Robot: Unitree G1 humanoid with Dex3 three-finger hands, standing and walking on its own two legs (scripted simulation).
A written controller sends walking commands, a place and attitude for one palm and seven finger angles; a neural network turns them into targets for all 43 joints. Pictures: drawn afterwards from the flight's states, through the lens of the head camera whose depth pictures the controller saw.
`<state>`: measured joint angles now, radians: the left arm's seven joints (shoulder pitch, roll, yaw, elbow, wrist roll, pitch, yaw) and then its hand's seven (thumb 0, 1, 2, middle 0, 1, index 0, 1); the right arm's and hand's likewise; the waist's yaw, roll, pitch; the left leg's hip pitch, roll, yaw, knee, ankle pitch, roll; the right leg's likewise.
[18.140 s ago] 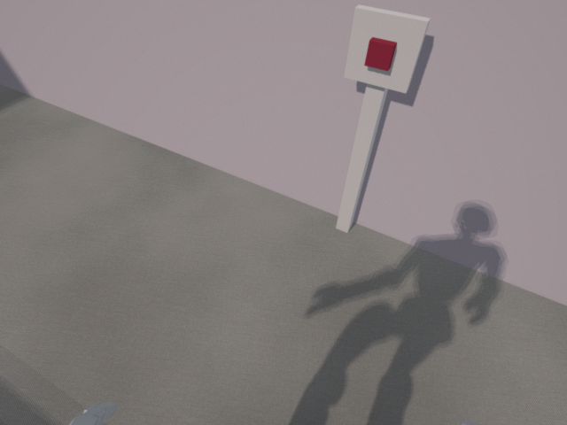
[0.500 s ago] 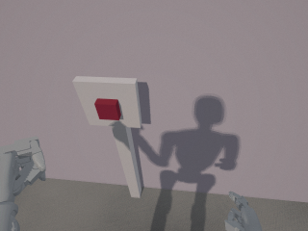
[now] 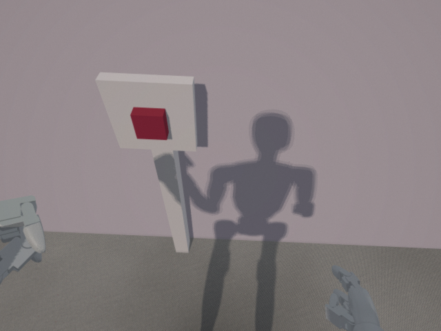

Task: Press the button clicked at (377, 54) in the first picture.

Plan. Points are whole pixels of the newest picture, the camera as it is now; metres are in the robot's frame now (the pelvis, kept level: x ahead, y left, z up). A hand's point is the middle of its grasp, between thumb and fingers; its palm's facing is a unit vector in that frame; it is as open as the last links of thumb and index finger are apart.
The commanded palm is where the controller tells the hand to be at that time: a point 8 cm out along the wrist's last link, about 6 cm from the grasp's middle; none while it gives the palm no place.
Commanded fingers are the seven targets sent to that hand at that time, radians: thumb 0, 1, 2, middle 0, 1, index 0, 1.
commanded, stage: step back with the hand held close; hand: left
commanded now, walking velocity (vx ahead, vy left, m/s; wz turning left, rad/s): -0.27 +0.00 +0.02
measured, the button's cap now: (151, 123) +0.52 +0.20 +0.07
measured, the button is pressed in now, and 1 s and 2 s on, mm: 0 0 0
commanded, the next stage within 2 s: stop stepping back and stand still in 0.62 s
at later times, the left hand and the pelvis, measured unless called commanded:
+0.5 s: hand out of the picture +0.10 +0.29 +0.18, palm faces +0.45 -0.80 -0.40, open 3.1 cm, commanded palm +0.03 +0.31 +0.18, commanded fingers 0.00 0.90 0.90 -1.30 -1.50 -1.30 -1.50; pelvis -0.09 +0.03 +0.00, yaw +2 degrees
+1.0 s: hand out of the picture +0.01 +0.27 +0.16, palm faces +0.33 -0.86 -0.38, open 3.1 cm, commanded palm -0.07 +0.31 +0.18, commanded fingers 0.00 0.90 0.90 -1.30 -1.50 -1.30 -1.50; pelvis -0.21 +0.03 +0.00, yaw -2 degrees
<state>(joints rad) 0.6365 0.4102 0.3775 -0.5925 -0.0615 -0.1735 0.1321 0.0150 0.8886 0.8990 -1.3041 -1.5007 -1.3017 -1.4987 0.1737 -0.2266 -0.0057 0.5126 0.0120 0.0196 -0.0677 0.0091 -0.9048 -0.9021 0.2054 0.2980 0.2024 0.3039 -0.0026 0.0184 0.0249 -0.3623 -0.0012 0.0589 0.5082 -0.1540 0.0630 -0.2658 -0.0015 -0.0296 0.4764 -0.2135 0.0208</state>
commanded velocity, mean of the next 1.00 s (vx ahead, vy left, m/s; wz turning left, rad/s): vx -0.18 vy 0.00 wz -0.03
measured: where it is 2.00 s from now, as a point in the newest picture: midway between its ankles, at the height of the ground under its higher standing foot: outside the picture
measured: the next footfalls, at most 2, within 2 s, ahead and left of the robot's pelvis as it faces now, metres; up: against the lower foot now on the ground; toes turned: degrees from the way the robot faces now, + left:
right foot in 0.70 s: -0.25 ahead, -0.10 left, +0.00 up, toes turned -5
left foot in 0.82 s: +0.00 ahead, +0.08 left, +0.00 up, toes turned -3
